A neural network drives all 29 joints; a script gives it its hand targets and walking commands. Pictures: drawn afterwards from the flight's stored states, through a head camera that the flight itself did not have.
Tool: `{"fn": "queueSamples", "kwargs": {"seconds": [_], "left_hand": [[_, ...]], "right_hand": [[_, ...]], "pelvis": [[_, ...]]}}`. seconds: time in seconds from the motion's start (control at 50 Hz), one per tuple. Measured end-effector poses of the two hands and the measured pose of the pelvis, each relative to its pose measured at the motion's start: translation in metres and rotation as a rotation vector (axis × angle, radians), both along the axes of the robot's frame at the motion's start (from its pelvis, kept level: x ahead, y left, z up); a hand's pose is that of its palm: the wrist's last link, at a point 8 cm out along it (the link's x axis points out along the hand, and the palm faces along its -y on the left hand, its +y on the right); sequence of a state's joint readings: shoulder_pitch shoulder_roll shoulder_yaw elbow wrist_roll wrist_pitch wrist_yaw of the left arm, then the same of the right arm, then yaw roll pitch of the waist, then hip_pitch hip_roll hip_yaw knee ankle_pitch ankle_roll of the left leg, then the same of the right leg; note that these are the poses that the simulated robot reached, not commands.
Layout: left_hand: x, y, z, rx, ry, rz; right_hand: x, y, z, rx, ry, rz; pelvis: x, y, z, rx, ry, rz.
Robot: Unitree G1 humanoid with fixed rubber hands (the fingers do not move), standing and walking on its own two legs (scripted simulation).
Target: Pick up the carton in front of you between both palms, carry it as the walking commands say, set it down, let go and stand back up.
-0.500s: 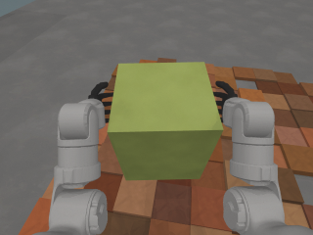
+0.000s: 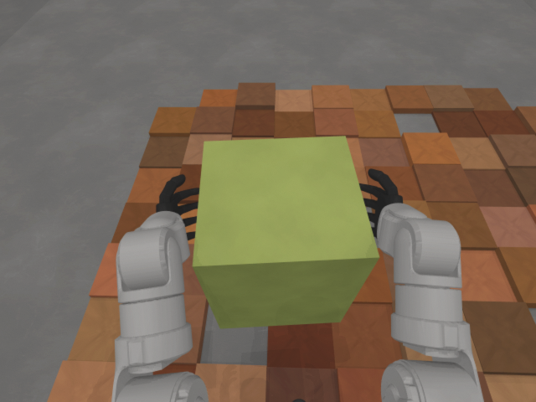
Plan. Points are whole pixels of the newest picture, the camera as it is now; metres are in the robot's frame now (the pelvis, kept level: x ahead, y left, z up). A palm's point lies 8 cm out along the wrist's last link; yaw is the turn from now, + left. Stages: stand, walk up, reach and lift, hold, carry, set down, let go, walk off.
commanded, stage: carry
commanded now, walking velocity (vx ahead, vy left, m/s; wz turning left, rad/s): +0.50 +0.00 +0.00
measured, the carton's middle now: (278, 239) +0.36 -0.02 +0.02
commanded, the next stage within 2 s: none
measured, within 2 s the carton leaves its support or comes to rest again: neither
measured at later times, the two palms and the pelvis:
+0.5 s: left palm (165, 87) +0.63 +0.16 +0.13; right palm (329, 86) +0.60 -0.14 +0.13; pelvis +0.34 +0.04 +0.02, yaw -3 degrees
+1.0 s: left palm out of the picture +1.00 +0.16 +0.14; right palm out of the picture +1.03 -0.14 +0.15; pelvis +0.62 -0.01 +0.02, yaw -1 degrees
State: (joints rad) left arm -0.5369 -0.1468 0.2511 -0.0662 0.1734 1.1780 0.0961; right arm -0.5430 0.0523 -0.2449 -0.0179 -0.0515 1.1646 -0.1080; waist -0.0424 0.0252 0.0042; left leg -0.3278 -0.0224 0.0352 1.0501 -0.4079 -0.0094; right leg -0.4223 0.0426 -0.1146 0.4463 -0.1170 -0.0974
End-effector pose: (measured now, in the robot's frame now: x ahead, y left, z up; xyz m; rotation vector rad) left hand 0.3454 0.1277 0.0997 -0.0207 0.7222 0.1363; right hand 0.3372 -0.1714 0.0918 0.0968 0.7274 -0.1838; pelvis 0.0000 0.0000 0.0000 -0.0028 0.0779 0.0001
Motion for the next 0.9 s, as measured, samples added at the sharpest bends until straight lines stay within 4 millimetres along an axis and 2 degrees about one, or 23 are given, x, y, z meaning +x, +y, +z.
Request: {"fn": "queueSamples", "kwargs": {"seconds": [0.08,0.14,0.18,0.34,0.44,0.5,0.6,0.72,0.8,0.9], "left_hand": [[0.01,0.023,-0.024,-0.035,0.064,0.104],[0.027,0.039,-0.025,-0.032,0.068,0.132],[0.048,0.047,-0.02,-0.026,0.051,0.137],[0.166,0.063,-0.005,-0.043,-0.051,0.079],[0.24,0.048,0.013,-0.031,-0.044,-0.031],[0.289,0.034,0.029,-0.016,-0.055,-0.089],[0.378,0.015,0.057,0.059,-0.083,-0.138],[0.493,-0.004,0.079,0.099,-0.082,-0.122],[0.549,-0.002,0.073,0.101,-0.005,-0.083],[0.603,0.015,0.059,0.071,0.059,-0.008]], "right_hand": [[0.035,0.023,-0.018,0.016,0.065,0.047],[0.061,0.04,-0.02,0.006,0.069,0.086],[0.085,0.048,-0.016,-0.02,0.05,0.122],[0.186,0.063,0.005,-0.069,-0.052,0.091],[0.229,0.049,0.021,-0.064,-0.042,-0.01],[0.265,0.036,0.037,-0.087,-0.05,-0.04],[0.353,0.017,0.061,-0.122,-0.071,-0.011],[0.481,-0.002,0.08,-0.117,-0.075,0.062],[0.555,-0.002,0.08,-0.084,-0.004,0.097],[0.632,0.016,0.074,-0.059,0.056,0.129]], "pelvis": [[0.053,-0.005,0.007,0.006,0.017,0.008],[0.094,-0.004,0.013,0.021,0.021,0.014],[0.123,0.001,0.015,0.032,0.022,0.015],[0.246,0.031,0.004,0.07,-0.005,0.0],[0.305,0.04,0.015,0.024,-0.032,-0.036],[0.339,0.039,0.021,0.018,-0.032,-0.046],[0.397,0.03,0.02,0.027,-0.03,-0.06],[0.478,0.006,0.003,0.004,-0.018,-0.063],[0.514,-0.005,0.006,-0.007,0.012,-0.04],[0.56,-0.012,0.014,-0.009,0.036,-0.024]]}}
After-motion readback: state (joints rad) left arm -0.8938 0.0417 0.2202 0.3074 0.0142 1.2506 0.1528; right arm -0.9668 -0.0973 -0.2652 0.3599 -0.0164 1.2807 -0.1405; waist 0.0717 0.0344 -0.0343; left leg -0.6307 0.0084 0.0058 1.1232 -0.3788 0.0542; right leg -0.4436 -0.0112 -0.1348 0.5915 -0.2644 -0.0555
